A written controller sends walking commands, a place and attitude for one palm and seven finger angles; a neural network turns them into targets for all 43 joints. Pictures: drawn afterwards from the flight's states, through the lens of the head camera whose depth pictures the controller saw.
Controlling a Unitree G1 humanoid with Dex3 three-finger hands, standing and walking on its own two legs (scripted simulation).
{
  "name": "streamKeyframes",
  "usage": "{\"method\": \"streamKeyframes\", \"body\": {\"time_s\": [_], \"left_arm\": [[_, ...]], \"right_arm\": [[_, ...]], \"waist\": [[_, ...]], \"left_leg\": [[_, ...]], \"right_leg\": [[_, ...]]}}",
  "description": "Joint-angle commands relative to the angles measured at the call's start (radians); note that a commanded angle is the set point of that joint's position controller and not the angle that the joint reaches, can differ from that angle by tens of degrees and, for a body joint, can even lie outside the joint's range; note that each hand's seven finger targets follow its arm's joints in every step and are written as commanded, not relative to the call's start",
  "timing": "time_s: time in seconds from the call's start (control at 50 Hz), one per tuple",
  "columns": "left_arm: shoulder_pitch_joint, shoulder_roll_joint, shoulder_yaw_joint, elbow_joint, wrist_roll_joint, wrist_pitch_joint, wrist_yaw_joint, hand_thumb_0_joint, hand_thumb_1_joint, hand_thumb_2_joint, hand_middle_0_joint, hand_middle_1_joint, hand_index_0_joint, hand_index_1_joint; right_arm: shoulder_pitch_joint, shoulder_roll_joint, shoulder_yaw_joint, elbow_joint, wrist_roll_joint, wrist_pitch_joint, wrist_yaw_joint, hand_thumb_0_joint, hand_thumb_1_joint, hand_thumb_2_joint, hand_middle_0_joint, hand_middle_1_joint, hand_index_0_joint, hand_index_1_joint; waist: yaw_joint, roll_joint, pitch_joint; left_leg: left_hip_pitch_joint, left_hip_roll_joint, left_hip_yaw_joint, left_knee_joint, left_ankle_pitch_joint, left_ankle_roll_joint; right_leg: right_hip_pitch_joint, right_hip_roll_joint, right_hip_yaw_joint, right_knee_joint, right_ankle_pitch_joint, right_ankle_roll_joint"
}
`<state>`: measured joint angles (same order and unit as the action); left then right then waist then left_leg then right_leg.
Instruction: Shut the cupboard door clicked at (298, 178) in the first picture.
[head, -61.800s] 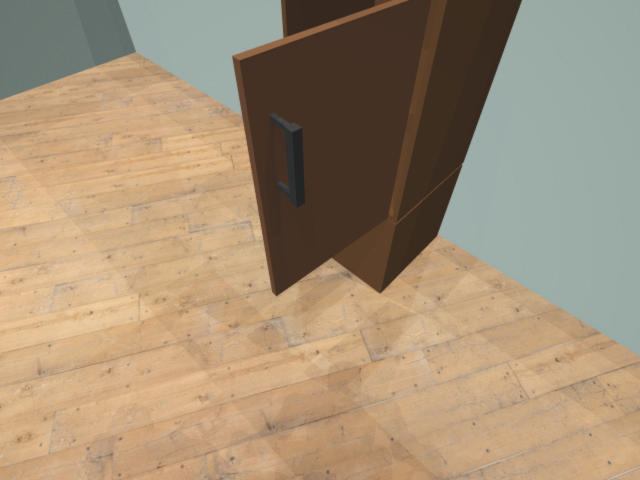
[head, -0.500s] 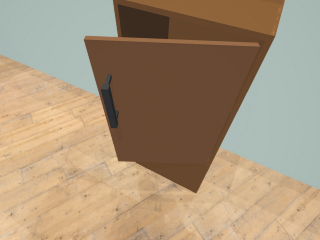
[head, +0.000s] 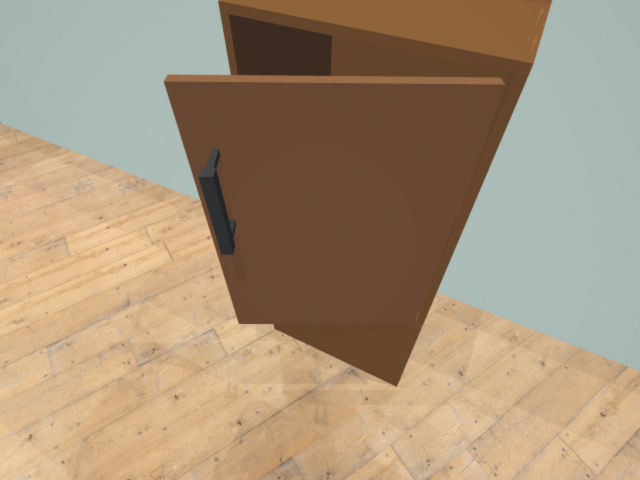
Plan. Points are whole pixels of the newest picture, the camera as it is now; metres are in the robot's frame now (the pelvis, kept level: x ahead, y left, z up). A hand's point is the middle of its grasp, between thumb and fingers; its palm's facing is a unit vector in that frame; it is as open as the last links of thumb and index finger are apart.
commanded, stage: raise the hand and make a fist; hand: left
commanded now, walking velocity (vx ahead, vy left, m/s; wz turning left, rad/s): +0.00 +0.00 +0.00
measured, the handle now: (221, 205) +0.47 +0.18 +0.07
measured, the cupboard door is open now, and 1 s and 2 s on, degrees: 26 26 26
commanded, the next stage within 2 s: bring the fist close to the handle in 1.96 s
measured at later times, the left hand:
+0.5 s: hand out of the picture +0.11 +0.18 -0.05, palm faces +0.14 -0.99 -0.02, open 6.0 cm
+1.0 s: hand (154, 438) +0.16 +0.20 +0.02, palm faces +0.07 -1.00 -0.03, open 3.7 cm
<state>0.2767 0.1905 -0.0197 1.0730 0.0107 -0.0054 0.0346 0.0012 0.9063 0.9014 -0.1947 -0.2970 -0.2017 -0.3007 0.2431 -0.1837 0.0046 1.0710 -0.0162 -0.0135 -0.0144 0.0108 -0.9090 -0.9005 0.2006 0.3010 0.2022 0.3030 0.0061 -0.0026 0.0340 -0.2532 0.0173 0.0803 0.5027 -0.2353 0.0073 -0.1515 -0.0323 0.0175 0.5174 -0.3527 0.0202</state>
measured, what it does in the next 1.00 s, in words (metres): lowers itself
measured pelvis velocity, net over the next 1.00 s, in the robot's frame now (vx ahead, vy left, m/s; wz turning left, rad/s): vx -0.04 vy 0.00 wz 0.05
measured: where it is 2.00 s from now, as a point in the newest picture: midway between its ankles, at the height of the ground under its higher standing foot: outside the picture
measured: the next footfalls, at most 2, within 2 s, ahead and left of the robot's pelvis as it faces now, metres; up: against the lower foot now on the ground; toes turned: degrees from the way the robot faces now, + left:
none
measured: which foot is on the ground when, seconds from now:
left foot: down 0.00-1.00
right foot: down 0.00-1.00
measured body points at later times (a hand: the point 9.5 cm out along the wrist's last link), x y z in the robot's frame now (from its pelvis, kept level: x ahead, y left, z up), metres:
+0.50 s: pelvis -0.05 -0.03 -0.09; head -0.02 -0.02 +0.36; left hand +0.10 +0.24 -0.05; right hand +0.19 -0.25 -0.12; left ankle +0.02 +0.12 -0.73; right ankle -0.05 -0.13 -0.74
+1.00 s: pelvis -0.04 +0.00 -0.06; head +0.00 +0.01 +0.39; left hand +0.15 +0.25 +0.02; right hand +0.13 -0.24 -0.13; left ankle +0.02 +0.12 -0.74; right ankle -0.05 -0.13 -0.74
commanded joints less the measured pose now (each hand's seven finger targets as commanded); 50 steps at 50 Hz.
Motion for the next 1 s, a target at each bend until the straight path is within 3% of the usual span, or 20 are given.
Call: {"method": "streamKeyframes", "body": {"time_s": [0.0,0.02,0.04,0.06,0.08,0.1,0.12,0.14,0.16,0.18,0.22,0.26,0.3,0.36,0.48,0.56,0.68,0.74,0.86,0.98], "left_arm": [[0.051,0.136,0.029,-0.032,0.004,-0.021,0.005,0.0,0.9,0.9,-0.2,-0.3,-0.2,-0.3],[0.117,0.099,0.029,-0.014,0.016,-0.032,0.04,0.0,0.9,0.9,-0.2,-0.3,-0.2,-0.3],[-0.768,0.711,0.458,-1.653,-0.112,-0.323,0.05,0.0,0.9,0.9,-0.2,-0.3,-0.2,-0.3],[-0.011,0.185,0.083,-1.288,-0.129,-0.236,0.042,0.0,0.9,0.9,-0.218,-0.32,-0.218,-0.32],[0.212,-0.022,0.017,-1.248,-0.184,-0.099,0.047,0.0,0.9,0.9,-0.237,-0.34,-0.237,-0.34],[0.069,0.013,0.045,-1.177,-0.17,-0.1,0.063,0.0,0.9,0.9,-0.255,-0.36,-0.255,-0.36],[0.05,0.024,0.094,-1.131,-0.17,-0.143,0.049,0.0,0.9,0.9,-0.273,-0.38,-0.273,-0.38],[0.093,0.043,0.132,-1.042,-0.175,-0.202,0.023,0.0,0.9,0.9,-0.292,-0.4,-0.292,-0.4],[0.192,0.002,0.143,-0.957,-0.19,-0.278,-0.02,0.0,0.9,0.9,-0.31,-0.42,-0.31,-0.42],[0.294,0.001,0.173,-0.889,-0.201,-0.358,-0.076,0.0,0.9,0.9,-0.328,-0.44,-0.328,-0.44],[0.337,-0.003,0.204,-0.846,-0.242,-0.538,-0.208,0.0,0.9,0.9,-0.365,-0.48,-0.365,-0.48],[0.334,0.076,0.264,-0.878,-0.272,-0.666,-0.341,0.0,0.9,0.9,-0.402,-0.52,-0.402,-0.52],[0.315,0.122,0.283,-0.968,-0.303,-0.612,-0.393,0.0,0.9,0.9,-0.438,-0.56,-0.438,-0.56],[0.138,0.183,0.305,-1.201,-0.348,-0.506,-0.373,0.0,0.9,0.9,-0.493,-0.62,-0.493,-0.62],[-0.102,0.179,0.209,-1.484,-0.314,-0.566,-0.299,0.0,0.9,0.9,-0.603,-0.74,-0.603,-0.74],[-0.009,0.169,0.194,-1.351,-0.32,-0.477,-0.355,0.0,0.9,0.9,-0.677,-0.82,-0.677,-0.82],[0.144,0.217,0.321,-1.338,-0.34,-0.29,-0.315,0.0,0.9,0.9,-0.787,-0.94,-0.787,-0.94],[0.152,0.177,0.305,-1.388,-0.338,-0.314,-0.267,0.0,0.9,0.9,-0.842,-1.0,-0.842,-1.0],[0.156,0.141,0.228,-1.404,-0.316,-0.385,-0.258,0.0,0.9,0.9,-0.952,-1.12,-0.952,-1.12],[0.108,0.19,0.253,-1.45,-0.306,-0.367,-0.248,0.0,0.9,0.9,-1.062,-1.24,-1.062,-1.24]], "right_arm": [[0.014,-0.122,-0.026,-0.038,0.006,-0.02,-0.008,0.0,-0.9,-0.9,0.2,0.3,0.2,0.3],[-0.037,-0.13,-0.028,-0.095,0.013,-0.015,-0.001,0.0,-0.9,-0.9,0.2,0.3,0.2,0.3],[0.052,-0.308,-0.066,-0.343,0.03,-0.209,-0.093,0.0,-0.9,-0.9,0.2,0.3,0.2,0.3],[-0.018,-0.188,-0.027,-0.361,0.066,-0.288,-0.114,0.0,-0.9,-0.9,0.2,0.3,0.2,0.3],[-0.042,-0.148,-0.034,-0.378,0.058,-0.324,-0.093,0.0,-0.9,-0.9,0.2,0.3,0.2,0.3],[-0.021,-0.147,-0.038,-0.352,0.071,-0.348,-0.069,0.0,-0.9,-0.9,0.2,0.3,0.2,0.3],[-0.024,-0.172,-0.066,-0.388,0.056,-0.35,-0.059,0.0,-0.9,-0.9,0.2,0.3,0.2,0.3],[-0.041,-0.184,-0.075,-0.41,0.043,-0.353,-0.05,0.0,-0.9,-0.9,0.2,0.3,0.2,0.3],[-0.059,-0.171,-0.078,-0.435,0.031,-0.355,-0.039,0.0,-0.9,-0.9,0.2,0.3,0.2,0.3],[-0.074,-0.165,-0.09,-0.464,0.032,-0.357,-0.021,0.0,-0.9,-0.9,0.2,0.3,0.2,0.3],[-0.105,-0.157,-0.101,-0.5,0.013,-0.35,0.009,0.0,-0.9,-0.9,0.2,0.3,0.2,0.3],[-0.132,-0.168,-0.115,-0.563,0.016,-0.34,0.02,0.0,-0.9,-0.9,0.2,0.3,0.2,0.3],[-0.153,-0.174,-0.111,-0.644,0.036,-0.314,0.021,0.0,-0.9,-0.9,0.2,0.3,0.2,0.3],[-0.144,-0.168,-0.096,-0.724,0.058,-0.291,-0.015,0.0,-0.9,-0.9,0.2,0.3,0.2,0.3],[-0.065,-0.165,-0.062,-0.674,0.044,-0.323,-0.071,0.0,-0.9,-0.9,0.2,0.3,0.2,0.3],[-0.057,-0.17,-0.05,-0.65,0.053,-0.329,-0.086,0.0,-0.9,-0.9,0.2,0.3,0.2,0.3],[-0.082,-0.144,-0.05,-0.679,0.055,-0.293,-0.082,0.0,-0.9,-0.9,0.2,0.3,0.2,0.3],[-0.075,-0.136,-0.048,-0.678,0.045,-0.285,-0.071,0.0,-0.9,-0.9,0.2,0.3,0.2,0.3],[-0.049,-0.16,-0.047,-0.681,0.041,-0.291,-0.057,0.0,-0.9,-0.9,0.2,0.3,0.2,0.3],[-0.04,-0.173,-0.04,-0.685,0.045,-0.286,-0.062,0.0,-0.9,-0.9,0.2,0.3,0.2,0.3]], "waist": [[0.0,-0.01,-0.007],[0.014,-0.062,0.046],[-0.141,0.039,-0.356],[-0.011,0.358,-0.532],[0.011,0.381,-0.427],[-0.057,0.17,-0.192],[-0.066,0.072,-0.053],[-0.07,-0.055,0.0],[-0.036,-0.139,0.009],[0.013,-0.138,-0.034],[0.056,-0.217,-0.138],[0.079,-0.14,-0.235],[0.099,0.014,-0.299],[0.058,0.036,-0.316],[-0.057,0.057,-0.269],[-0.043,0.057,-0.271],[0.046,0.048,-0.347],[0.037,0.024,-0.328],[0.01,0.031,-0.294],[0.011,0.054,-0.292]], "left_leg": [[0.084,0.084,-0.084,-0.077,0.17,0.026],[0.019,0.107,-0.072,0.099,0.206,0.0],[0.363,0.04,-0.079,0.099,0.344,0.031],[0.425,0.052,-0.084,0.025,0.536,0.025],[0.31,0.058,-0.094,0.012,0.608,-0.026],[0.124,0.044,-0.128,0.029,0.413,-0.021],[0.004,0.02,-0.122,0.055,0.188,-0.014],[-0.11,0.001,-0.117,0.105,0.053,-0.008],[-0.201,-0.009,-0.115,0.159,0.007,-0.01],[-0.249,-0.017,-0.101,0.217,0.032,-0.019],[-0.393,-0.025,-0.087,0.352,0.002,-0.03],[-0.483,-0.033,-0.069,0.451,-0.03,-0.026],[-0.477,-0.043,-0.04,0.466,-0.06,-0.011],[-0.492,-0.04,-0.045,0.497,-0.167,0.008],[-0.457,0.005,-0.111,0.548,-0.171,0.033],[-0.469,0.007,-0.121,0.52,-0.167,0.029],[-0.385,-0.006,-0.119,0.418,-0.06,0.022],[-0.342,-0.004,-0.12,0.384,-0.003,0.016],[-0.3,-0.002,-0.122,0.35,-0.026,0.016],[-0.259,0.001,-0.138,0.301,-0.05,0.016]], "right_leg": [[-0.08,-0.063,0.062,-0.107,0.245,-0.048],[-0.11,-0.104,0.115,-0.151,0.457,-0.029],[-0.138,0.002,-0.048,0.068,0.504,-0.04],[-0.196,0.039,-0.096,0.148,0.293,-0.035],[-0.188,0.038,-0.127,0.152,0.175,-0.031],[-0.273,0.032,-0.119,0.113,0.145,-0.019],[-0.338,0.037,-0.128,0.063,0.134,-0.023],[-0.414,0.034,-0.135,0.069,0.083,-0.022],[-0.471,0.041,-0.144,0.12,0.038,-0.024],[-0.476,0.041,-0.134,0.179,0.057,-0.034],[-0.553,0.036,-0.107,0.322,0.053,-0.039],[-0.566,0.019,-0.04,0.4,0.035,-0.045],[-0.546,0.012,0.005,0.394,-0.04,-0.05],[-0.57,-0.001,0.096,0.294,-0.265,-0.027],[-0.693,0.045,0.055,0.322,-0.239,-0.033],[-0.655,0.048,0.035,0.315,-0.214,-0.03],[-0.484,0.041,-0.002,0.288,-0.079,-0.026],[-0.476,0.046,-0.048,0.31,0.039,-0.024],[-0.509,0.056,-0.082,0.315,0.027,-0.03],[-0.472,0.062,-0.091,0.291,0.007,-0.037]]}}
